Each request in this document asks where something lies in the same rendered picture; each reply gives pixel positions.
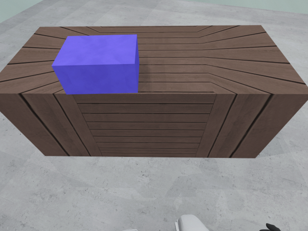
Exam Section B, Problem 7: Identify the pedestal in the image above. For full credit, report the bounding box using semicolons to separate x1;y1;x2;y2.
0;25;308;158

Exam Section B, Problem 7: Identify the carton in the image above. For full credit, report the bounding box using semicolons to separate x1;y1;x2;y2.
52;34;140;94

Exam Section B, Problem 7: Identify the right robot thigh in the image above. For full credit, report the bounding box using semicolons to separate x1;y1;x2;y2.
175;215;209;231

